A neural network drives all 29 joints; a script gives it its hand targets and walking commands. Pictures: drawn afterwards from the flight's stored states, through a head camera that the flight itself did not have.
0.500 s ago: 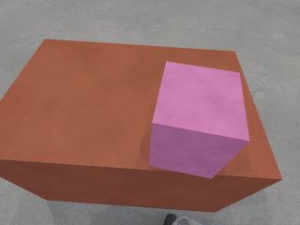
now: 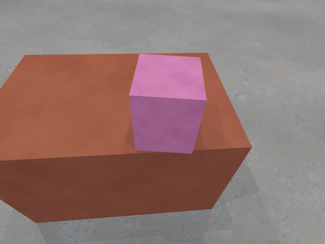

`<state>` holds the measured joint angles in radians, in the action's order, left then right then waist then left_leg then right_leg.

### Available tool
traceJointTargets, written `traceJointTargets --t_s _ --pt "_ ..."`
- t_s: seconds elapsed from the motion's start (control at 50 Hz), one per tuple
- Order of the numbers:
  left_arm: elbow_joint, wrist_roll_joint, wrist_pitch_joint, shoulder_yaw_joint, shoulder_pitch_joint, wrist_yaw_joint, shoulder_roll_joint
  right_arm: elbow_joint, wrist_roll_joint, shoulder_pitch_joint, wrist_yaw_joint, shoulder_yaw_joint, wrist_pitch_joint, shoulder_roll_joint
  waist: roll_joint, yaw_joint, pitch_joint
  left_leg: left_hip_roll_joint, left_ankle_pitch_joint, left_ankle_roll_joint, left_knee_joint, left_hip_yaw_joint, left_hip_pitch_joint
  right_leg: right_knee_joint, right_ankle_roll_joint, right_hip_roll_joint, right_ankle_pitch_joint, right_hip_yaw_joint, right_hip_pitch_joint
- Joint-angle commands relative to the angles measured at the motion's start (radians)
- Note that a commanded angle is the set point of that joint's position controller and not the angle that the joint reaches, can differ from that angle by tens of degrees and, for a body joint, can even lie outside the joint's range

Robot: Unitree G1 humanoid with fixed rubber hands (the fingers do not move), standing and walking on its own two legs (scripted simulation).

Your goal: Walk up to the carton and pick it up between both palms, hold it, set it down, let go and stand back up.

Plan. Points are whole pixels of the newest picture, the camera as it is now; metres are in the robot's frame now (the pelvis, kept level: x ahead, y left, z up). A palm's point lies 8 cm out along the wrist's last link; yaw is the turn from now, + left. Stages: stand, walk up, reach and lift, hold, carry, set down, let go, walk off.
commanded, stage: walk up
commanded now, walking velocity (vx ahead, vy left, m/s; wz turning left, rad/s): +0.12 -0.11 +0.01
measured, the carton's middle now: (166, 105) +0.54 +0.02 +0.01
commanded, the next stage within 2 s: none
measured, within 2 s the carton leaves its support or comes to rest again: neither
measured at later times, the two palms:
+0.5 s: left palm out of the picture +0.03 +0.11 -0.08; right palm out of the picture -0.24 -0.45 -0.11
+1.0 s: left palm out of the picture +0.05 +0.04 -0.16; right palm out of the picture +0.03 -0.50 -0.10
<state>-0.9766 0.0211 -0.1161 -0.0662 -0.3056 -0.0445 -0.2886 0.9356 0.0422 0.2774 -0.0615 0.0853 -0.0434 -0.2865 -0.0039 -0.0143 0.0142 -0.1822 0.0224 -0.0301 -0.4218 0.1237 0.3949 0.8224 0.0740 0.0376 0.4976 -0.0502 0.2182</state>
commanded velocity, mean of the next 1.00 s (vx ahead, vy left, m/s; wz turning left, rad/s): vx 0.21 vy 0.08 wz -0.04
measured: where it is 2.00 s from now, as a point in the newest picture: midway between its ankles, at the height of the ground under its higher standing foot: outside the picture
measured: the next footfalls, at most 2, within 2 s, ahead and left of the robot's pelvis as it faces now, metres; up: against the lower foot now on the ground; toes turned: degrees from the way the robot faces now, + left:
right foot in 0.06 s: -0.05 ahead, -0.10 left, +0.00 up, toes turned -7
left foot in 0.48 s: -0.12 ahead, -0.02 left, +0.00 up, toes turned +12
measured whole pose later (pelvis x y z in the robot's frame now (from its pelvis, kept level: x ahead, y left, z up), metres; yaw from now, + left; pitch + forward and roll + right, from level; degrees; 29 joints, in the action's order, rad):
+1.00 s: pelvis +0.05 -0.22 +0.00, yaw +2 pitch +4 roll -5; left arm -1.00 0.01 -0.02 -0.08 -0.32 0.00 -0.28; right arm 0.94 0.02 0.38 0.00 0.03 0.03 -0.25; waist 0.02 -0.06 -0.07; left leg -0.14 0.41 -0.04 -0.57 0.04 0.23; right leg 1.25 0.06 -0.02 0.46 0.01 0.51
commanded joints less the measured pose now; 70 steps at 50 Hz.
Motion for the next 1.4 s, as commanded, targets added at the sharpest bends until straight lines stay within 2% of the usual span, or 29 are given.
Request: traceJointTargets --t_s 0.0,0.02,0.04,0.08,0.16,0.24,0.3,0.34,0.36,0.38,0.42,0.46,0.48,0.52,0.58,0.62,0.66,0.68,0.72,0.76,0.78,0.8,0.84,0.9,1.0,1.2,1.24,1.28,1.38 --pt "-0.108 -0.022 0.044 -0.005 -0.332 0.036 -0.045 -0.06 -0.004 -0.017 0.014 0.012 -0.021 -0.074 0.268 0.109 -0.119 0.084 0.641 0.025 -0.226 -0.025 0.201 -0.597 -0.092 -0.08 -0.081 0.054 -0.211" --pt "-0.039 0.019 0.074 0.023 -0.231 0.036 -0.055 -0.028 -0.03 0.057 0.018 -0.011 -0.029 0.033 0.417 0.091 -0.165 0.178 0.646 0.032 -0.471 -0.112 0.402 -0.698 -0.046 -0.369 0.151 0.446 -0.075" --pt "-0.005 0.004 0.08 0.04 -0.131 0.04 -0.074 -0.031 -0.021 0.082 0.019 0.001 -0.046 0.027 0.307 0.023 -0.303 0.168 0.448 0.036 -0.437 -0.226 0.384 -0.753 0.022 -0.423 0.247 0.453 0.173" --pt "-0.001 -0.016 0.094 0.048 -0.081 0.045 -0.105 -0.083 -0.038 -0.012 0.041 0.011 -0.052 -0.015 0.469 0.024 -0.393 0.192 0.38 0.068 -0.429 -0.308 0.175 -0.964 0.067 -0.386 0.524 0.478 0.495" --pt "0.029 -0.04 0.123 0.077 0.004 0.06 -0.058 0.128 -0.036 0.251 0.054 0.004 -0.024 -0.013 0.225 -0.101 -0.175 0.274 0.198 0.073 -0.657 -0.198 0.268 -0.614 0.249 -0.156 -0.625 -0.03 -0.127" --pt "-0.036 -0.051 0.113 0.039 -0.157 0.046 -0.097 0.041 -0.018 0.122 0.062 0.018 -0.006 -0.077 0.198 0.008 -0.201 0.235 0.204 -0.021 -0.738 -0.134 0.213 -0.813 0.366 -0.275 -0.036 0.191 0.088" --pt "0.015 -0.053 0.112 0.005 0.017 0.089 -0.16 0.148 0.008 0.507 0.066 0.044 0.033 -0.103 0.335 -0.161 -0.048 0.286 0.385 -0.047 -0.496 0.12 -0.061 -0.77 0.619 -0.197 -1.099 -0.052 -0.083" --pt "0.114 -0.056 0.093 -0.032 0.362 0.088 -0.201 0.228 0.0 0.883 0.035 0.061 0.048 -0.142 0.336 -0.413 0.027 0.262 0.587 0.068 -0.062 0.274 -0.447 -0.276 0.72 0.019 -1.999 -0.343 0.003" --pt "0.125 -0.073 0.076 -0.053 0.404 0.09 -0.201 0.249 -0.014 0.934 0.022 0.084 0.073 -0.19 0.014 -0.491 0.027 0.197 0.417 0.198 0.281 0.226 -0.56 0.454 0.692 0.156 -1.942 -0.349 0.112" --pt "0.136 -0.099 0.048 -0.067 0.293 0.091 -0.133 0.166 -0.072 0.62 0.01 0.047 0.105 -0.121 -0.754 -0.339 0.019 -0.218 -0.03 0.329 0.236 -0.285 -0.555 1.37 0.444 0.091 -0.085 0.048 0.527" --pt "0.008 -0.02 0.07 -0.027 -0.296 0.095 0.008 -0.056 0.013 -0.275 0.059 -0.056 0.088 0.092 -0.427 0.286 0.002 -0.123 -0.047 0.118 -0.064 -0.148 0.215 0.859 -0.153 -0.207 0.272 0.499 0.009" --pt "0.015 -0.022 0.073 -0.038 -0.548 0.114 -0.039 -0.267 0.034 -0.491 0.091 0.01 0.023 -0.105 -0.048 0.432 0.288 0.003 0.066 0.096 -0.266 -0.166 0.436 0.76 -0.28 -0.243 0.405 0.614 -0.39" --pt "-0.014 0.0 0.069 -0.047 -0.518 0.095 -0.048 -0.266 0.046 -0.427 0.085 0.029 0.036 -0.121 0.139 0.401 0.262 0.026 0.248 0.086 -0.229 -0.146 0.372 0.602 -0.282 -0.154 0.183 0.43 -0.278" --pt "-0.015 0.007 0.074 0.03 -0.298 0.066 0.077 -0.211 0.024 -0.406 0.076 0.024 0.057 -0.295 0.073 0.283 -0.018 -0.01 0.747 0.055 -0.063 -0.01 0.169 0.015 -0.06 -0.06 -0.214 -0.112 0.07" --pt "0.077 0.009 0.115 -0.023 0.075 0.064 -0.078 0.023 0.038 0.178 0.059 0.0 0.044 -0.101 -0.012 -0.063 -0.246 0.088 0.732 0.046 -0.45 0.098 0.192 -0.188 0.066 -0.029 -0.41 -0.194 0.105" --pt "0.069 0.025 0.121 -0.056 0.039 0.055 -0.172 0.059 0.002 0.325 0.062 -0.079 0.015 0.083 0.319 -0.107 -0.316 0.187 0.644 -0.015 -0.873 0.112 0.362 -0.13 0.009 -0.127 -0.419 0.171 0.09" --pt "-0.01 -0.014 0.13 -0.099 -0.182 0.044 -0.323 -0.129 0.004 0.074 0.083 -0.075 0.014 0.048 0.797 0.021 -0.35 0.09 0.798 -0.011 -1.108 -0.123 0.484 -0.713 -0.177 -0.519 -0.095 1.029 0.237" --pt "0.004 -0.009 0.137 -0.087 -0.13 0.042 -0.29 -0.211 0.009 -0.114 0.1 -0.065 0.022 -0.03 0.646 0.04 -0.394 0.014 0.722 -0.015 -1.128 -0.182 0.393 -0.853 -0.208 -0.535 -0.001 1.173 0.411" --pt "0.007 0.009 0.15 -0.045 -0.032 0.058 -0.221 -0.181 -0.014 -0.167 0.126 -0.055 0.066 -0.032 0.373 -0.01 -0.378 0.009 0.654 -0.005 -0.888 -0.127 0.165 -0.639 -0.137 -0.385 -0.326 0.745 0.482" --pt "0.128 0.014 0.14 -0.056 0.341 0.07 -0.206 -0.096 -0.037 0.181 0.11 -0.026 0.112 -0.071 0.243 -0.264 -0.304 0.048 0.488 0.046 -0.123 -0.172 -0.15 -0.11 -0.004 -0.144 -0.447 0.266 0.487" --pt "0.151 0.012 0.132 -0.055 0.401 0.07 -0.149 -0.038 -0.024 0.316 0.096 -0.002 0.129 -0.164 -0.057 -0.35 -0.254 -0.083 0.321 0.03 0.187 -0.377 -0.276 0.379 0.041 -0.049 -0.218 0.083 0.568" --pt "0.148 0.02 0.117 -0.034 0.297 0.075 -0.061 0.018 -0.01 0.348 0.071 0.01 0.132 -0.243 -0.359 -0.287 -0.216 -0.235 -0.418 -0.007 0.091 -0.593 -0.393 0.558 0.038 -0.003 0.171 0.089 0.713" --pt "0.015 0.002 0.107 -0.021 -0.049 0.074 -0.021 0.025 -0.026 0.329 0.067 -0.004 0.114 -0.159 -0.202 -0.146 0.046 -0.175 -0.717 -0.032 -0.071 -0.404 -0.526 0.503 -0.018 -0.108 0.068 0.184 0.459" --pt "0.019 -0.033 0.109 -0.002 -0.129 0.039 0.097 -0.087 -0.023 -0.014 0.054 0.005 0.088 -0.189 -0.454 0.002 0.15 -0.084 0.184 0.012 0.095 -0.35 -0.42 0.454 -0.026 -0.098 -0.056 0.131 0.414" --pt "0.059 0.025 0.103 -0.022 0.103 0.029 0.057 0.049 0.006 0.238 0.047 -0.08 0.122 0.051 -0.201 -0.024 -0.005 -0.069 -0.731 0.022 0.009 -0.161 -0.53 0.368 -0.062 -0.027 -0.178 0.003 0.513" --pt "0.029 0.014 0.143 -0.011 -0.019 0.054 -0.06 0.062 -0.014 0.238 0.047 -0.045 0.077 -0.084 -0.151 0.128 0.026 0.067 -0.038 0.086 -0.281 -0.009 -0.184 -0.386 -0.045 -0.046 -0.477 -0.041 -0.25" --pt "-0.026 0.023 0.163 -0.045 -0.233 0.082 -0.239 0.069 -0.02 0.425 0.045 -0.07 0.076 0.042 0.194 0.118 0.164 0.151 0.615 0.021 -0.702 -0.103 0.146 -0.384 -0.083 -0.521 -0.652 0.564 -0.537" --pt "-0.046 -0.031 0.135 -0.073 -0.144 0.081 -0.273 0.053 -0.027 0.345 0.051 -0.031 0.049 -0.066 0.381 0.081 0.076 0.107 0.522 0.022 -0.826 -0.164 0.16 -0.598 -0.218 -0.579 -0.475 0.835 -0.297" --pt "-0.024 -0.037 0.163 0.022 0.068 0.073 0.041 0.072 -0.023 0.249 0.089 -0.036 0.029 0.086 0.234 -0.071 -0.189 0.096 0.27 0.029 -0.761 -0.122 0.098 -0.499 0.022 -0.228 -0.785 0.125 0.008"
